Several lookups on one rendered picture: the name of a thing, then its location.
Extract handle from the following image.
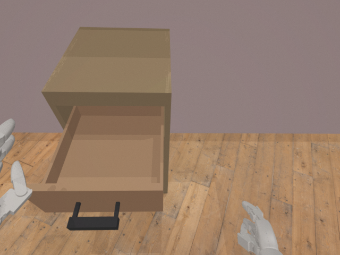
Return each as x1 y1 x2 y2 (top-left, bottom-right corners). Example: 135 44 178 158
66 202 120 231

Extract robot right hand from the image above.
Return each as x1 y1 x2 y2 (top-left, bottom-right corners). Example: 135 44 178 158
237 201 279 255

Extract robot left hand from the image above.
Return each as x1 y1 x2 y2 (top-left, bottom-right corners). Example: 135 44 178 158
0 118 32 225

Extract drawer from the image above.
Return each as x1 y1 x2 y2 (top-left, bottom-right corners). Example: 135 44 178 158
26 106 164 213

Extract cabinet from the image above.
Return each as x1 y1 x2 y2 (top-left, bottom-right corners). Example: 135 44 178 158
41 27 172 193

